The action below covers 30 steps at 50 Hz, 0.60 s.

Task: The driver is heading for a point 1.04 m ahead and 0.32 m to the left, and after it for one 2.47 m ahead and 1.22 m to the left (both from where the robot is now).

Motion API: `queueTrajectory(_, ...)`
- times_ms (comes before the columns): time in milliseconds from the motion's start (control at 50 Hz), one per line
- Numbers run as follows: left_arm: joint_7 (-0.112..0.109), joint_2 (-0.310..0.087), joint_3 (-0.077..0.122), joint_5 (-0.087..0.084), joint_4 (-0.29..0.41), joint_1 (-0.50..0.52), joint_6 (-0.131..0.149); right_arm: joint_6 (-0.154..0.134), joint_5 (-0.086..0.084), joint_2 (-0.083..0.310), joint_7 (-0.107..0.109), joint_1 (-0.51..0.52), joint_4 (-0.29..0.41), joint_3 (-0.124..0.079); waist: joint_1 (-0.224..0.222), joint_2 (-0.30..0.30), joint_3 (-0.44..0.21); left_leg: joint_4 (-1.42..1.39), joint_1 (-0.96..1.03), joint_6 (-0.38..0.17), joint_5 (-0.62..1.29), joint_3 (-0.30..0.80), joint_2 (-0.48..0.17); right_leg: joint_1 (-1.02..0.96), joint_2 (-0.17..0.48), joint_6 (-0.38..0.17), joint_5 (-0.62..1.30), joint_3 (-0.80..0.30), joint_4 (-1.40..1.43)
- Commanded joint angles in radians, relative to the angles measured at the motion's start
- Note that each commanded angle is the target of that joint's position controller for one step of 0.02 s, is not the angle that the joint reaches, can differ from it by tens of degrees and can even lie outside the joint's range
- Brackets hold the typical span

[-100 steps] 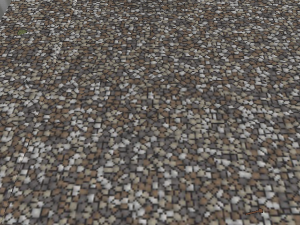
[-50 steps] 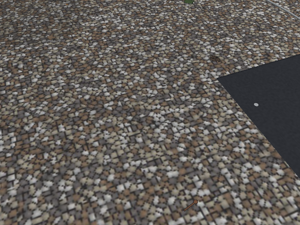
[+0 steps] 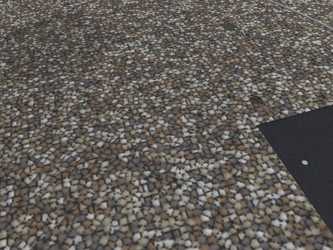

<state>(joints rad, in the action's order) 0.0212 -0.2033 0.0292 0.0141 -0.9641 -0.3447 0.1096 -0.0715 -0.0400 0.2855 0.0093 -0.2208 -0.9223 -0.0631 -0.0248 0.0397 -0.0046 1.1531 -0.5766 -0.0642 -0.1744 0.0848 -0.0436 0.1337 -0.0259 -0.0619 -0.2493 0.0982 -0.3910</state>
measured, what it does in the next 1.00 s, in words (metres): walks ahead, turning left: left foot, then right foot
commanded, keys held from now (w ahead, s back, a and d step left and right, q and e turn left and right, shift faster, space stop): w+q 0.76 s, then w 0.24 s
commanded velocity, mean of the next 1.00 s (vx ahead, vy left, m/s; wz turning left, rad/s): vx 0.49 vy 0.00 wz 0.48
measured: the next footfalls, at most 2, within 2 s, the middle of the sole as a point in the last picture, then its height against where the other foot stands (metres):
left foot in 0.36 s outside the picture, level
right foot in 0.82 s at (185, 223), level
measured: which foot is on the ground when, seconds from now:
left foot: up 0.00-0.34, down 0.36-0.82, up 0.84-1.00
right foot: down 0.00-0.34, up 0.36-0.80, down 0.82-1.00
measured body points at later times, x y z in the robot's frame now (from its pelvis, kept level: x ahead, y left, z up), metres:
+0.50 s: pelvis +0.26 +0.04 -0.01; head +0.29 +0.04 +0.44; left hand +0.29 +0.33 -0.12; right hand +0.45 -0.19 -0.13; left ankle +0.30 +0.10 -0.74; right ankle +0.21 -0.12 -0.64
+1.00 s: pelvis +0.55 +0.06 +0.00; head +0.57 +0.07 +0.45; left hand +0.49 +0.34 -0.11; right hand +0.78 -0.11 -0.12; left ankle +0.45 +0.17 -0.66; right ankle +0.62 -0.01 -0.74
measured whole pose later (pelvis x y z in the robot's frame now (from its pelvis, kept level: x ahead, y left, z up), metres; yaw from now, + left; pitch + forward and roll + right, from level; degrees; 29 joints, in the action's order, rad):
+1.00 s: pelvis +0.55 +0.06 +0.00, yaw +30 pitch +1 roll -1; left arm 0.02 -0.25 0.05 0.01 -0.78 -0.27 0.11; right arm -0.05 -0.02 0.29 0.00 -0.27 -0.74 -0.06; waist -0.02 0.04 0.01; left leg 1.13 -0.51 -0.03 -0.35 0.06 -0.02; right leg 0.26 -0.04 -0.03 -0.17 0.01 -0.41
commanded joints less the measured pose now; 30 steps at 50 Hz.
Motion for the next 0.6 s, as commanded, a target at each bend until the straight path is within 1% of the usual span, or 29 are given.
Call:
queueTrajectory(20,-0.024,-0.131,0.029,0.007,0.031,-0.008,0.017,0.010,0.006,0.032,-0.011,0.003,0.036,-0.015,0.009,-0.084,0.073,-0.093,-0.179,0.002,0.114,0.075,-0.034,-0.085,0.250,-0.045,0.275,-0.167,0.251)
queueTrajectory(40,-0.031,-0.139,0.031,0.009,0.029,-0.014,0.014,0.009,0.010,0.025,-0.014,0.032,0.050,-0.013,0.006,-0.072,0.073,-0.146,-0.196,0.010,0.149,0.073,-0.027,-0.097,0.254,-0.045,0.304,-0.140,0.260)
queueTrajectory(80,-0.042,-0.144,0.030,0.010,0.034,-0.002,0.010,0.006,0.013,0.020,-0.021,0.092,0.081,-0.011,0.000,-0.078,0.080,-0.269,-0.186,0.025,0.227,0.043,-0.017,-0.090,0.246,-0.040,0.315,-0.080,0.287)
queueTrajectory(140,-0.056,-0.152,0.032,0.001,0.024,-0.025,0.006,0.008,0.016,0.007,-0.037,0.185,0.124,0.000,-0.025,-0.079,0.108,-0.405,-0.155,0.031,0.296,-0.032,-0.018,-0.101,0.243,-0.027,0.355,0.001,0.317)
queueTrajectory(200,-0.061,-0.158,0.036,-0.008,0.002,-0.086,-0.009,0.007,0.016,-0.010,-0.057,0.271,0.175,0.011,-0.050,-0.068,0.136,-0.500,-0.182,0.012,0.272,-0.087,-0.011,-0.199,0.261,-0.016,0.480,0.055,0.280)
queueTrajectory(220,-0.063,-0.164,0.039,-0.009,-0.001,-0.099,-0.017,0.005,0.015,-0.014,-0.065,0.297,0.193,0.014,-0.053,-0.068,0.139,-0.527,-0.186,0.002,0.245,-0.111,-0.003,-0.236,0.269,-0.014,0.545,0.069,0.254)
queueTrajectory(240,-0.065,-0.174,0.041,-0.009,0.001,-0.100,-0.025,0.003,0.013,-0.013,-0.073,0.312,0.209,0.014,-0.048,-0.075,0.134,-0.549,-0.168,-0.010,0.211,-0.141,0.012,-0.264,0.274,-0.010,0.657,0.086,0.218)
queueTrajectory(280,-0.076,-0.207,0.050,-0.008,0.015,-0.091,-0.041,0.002,0.010,0.005,-0.087,0.307,0.231,0.005,-0.019,-0.117,0.087,-0.551,-0.080,-0.040,0.124,-0.211,0.065,-0.307,0.284,-0.003,1.001,0.115,0.102)
queueTrajectory(300,-0.084,-0.222,0.055,-0.009,0.024,-0.082,-0.050,0.006,0.008,0.022,-0.090,0.266,0.230,-0.005,0.012,-0.147,0.050,-0.540,-0.019,-0.058,0.074,-0.234,0.095,-0.325,0.291,0.000,1.168,0.121,0.018)
queueTrajectory(320,-0.088,-0.239,0.060,-0.006,0.037,-0.061,-0.060,0.010,0.005,0.051,-0.090,0.181,0.217,-0.020,0.063,-0.172,-0.001,-0.533,0.084,-0.081,0.031,-0.240,0.118,-0.314,0.297,-0.001,1.263,0.121,-0.108)
queueTrajectory(340,-0.085,-0.253,0.063,-0.005,0.051,-0.034,-0.064,0.014,0.003,0.108,-0.083,0.051,0.193,-0.047,0.131,-0.175,-0.071,-0.573,0.260,-0.117,0.030,-0.218,0.136,-0.257,0.290,-0.006,1.248,0.116,-0.282)
queueTrajectory(360,-0.079,-0.259,0.063,-0.010,0.073,0.012,-0.057,0.021,0.010,0.162,-0.064,-0.123,0.158,-0.077,0.230,-0.127,-0.144,-0.669,0.551,-0.165,0.066,-0.107,0.096,-0.060,0.244,0.018,1.006,0.118,-0.546)
queueTrajectory(380,-0.051,-0.110,0.024,0.017,0.113,-0.055,-0.028,0.030,0.015,0.232,-0.040,-0.173,0.143,-0.089,0.139,0.132,-0.221,-0.629,0.930,-0.308,0.035,0.340,-0.162,0.407,0.066,0.065,-0.072,0.074,-0.924)
queueTrajectory(400,-0.030,-0.114,0.014,-0.024,0.157,-0.031,0.024,0.018,0.030,0.220,-0.036,-0.167,0.163,-0.079,0.131,0.116,-0.347,-0.813,1.036,-0.442,-0.132,0.776,-0.306,0.614,-0.041,0.061,-0.343,-0.170,-1.140)
queueTrajectory(420,-0.019,-0.189,0.034,-0.059,0.196,0.098,0.057,0.008,0.034,0.156,-0.033,-0.144,0.159,-0.065,0.161,0.030,-0.208,-0.878,0.941,-0.370,-0.111,0.635,-0.264,0.710,0.032,0.028,-0.243,-0.236,-1.095)
queueTrajectory(440,-0.019,-0.198,0.035,-0.065,0.212,0.124,0.067,-0.003,0.028,0.111,-0.036,-0.069,0.171,-0.051,0.105,-0.043,-0.103,-0.893,0.779,-0.323,-0.035,0.487,-0.219,0.681,0.078,0.019,-0.150,-0.225,-0.985)
queueTrajectory(460,-0.028,-0.191,0.040,-0.043,0.199,0.115,0.064,-0.011,0.025,0.086,-0.040,0.002,0.190,-0.043,0.052,-0.107,-0.038,-0.914,0.629,-0.288,0.061,0.395,-0.168,0.618,0.109,0.032,-0.111,-0.210,-0.890)
queueTrajectory(480,-0.032,-0.201,0.050,-0.023,0.196,0.089,0.049,-0.014,0.030,0.070,-0.038,0.042,0.206,-0.036,0.017,-0.098,-0.020,-0.929,0.528,-0.272,0.138,0.328,-0.132,0.546,0.133,0.051,-0.085,-0.211,-0.832)
queueTrajectory(500,-0.032,-0.200,0.053,-0.013,0.202,0.073,0.033,-0.013,0.032,0.072,-0.034,0.054,0.214,-0.033,-0.006,-0.078,-0.011,-0.944,0.454,-0.268,0.175,0.300,-0.114,0.496,0.145,0.071,-0.074,-0.206,-0.793)
queueTrajectory(520,-0.033,-0.187,0.053,-0.005,0.213,0.073,0.020,-0.013,0.027,0.083,-0.030,0.052,0.216,-0.036,-0.016,-0.065,-0.004,-0.953,0.399,-0.270,0.218,0.274,-0.105,0.476,0.151,0.094,-0.067,-0.190,-0.742)
queueTrajectory(540,-0.035,-0.173,0.049,0.002,0.227,0.094,0.011,-0.013,0.027,0.099,-0.023,0.039,0.215,-0.040,-0.015,-0.052,0.004,-0.957,0.345,-0.269,0.261,0.240,-0.094,0.464,0.152,0.114,-0.043,-0.173,-0.687)
queueTrajectory(580,-0.041,-0.149,0.038,0.007,0.267,0.184,0.002,-0.009,0.027,0.138,-0.008,0.005,0.213,-0.051,0.011,-0.022,0.023,-0.956,0.271,-0.243,0.277,0.181,-0.052,0.451,0.134,0.141,0.073,-0.144,-0.527)
queueTrajectory(600,-0.041,-0.136,0.032,0.007,0.281,0.230,0.002,-0.004,0.023,0.145,-0.003,-0.014,0.211,-0.054,0.031,-0.011,0.026,-0.942,0.251,-0.217,0.253,0.154,-0.023,0.427,0.116,0.144,0.156,-0.138,-0.431)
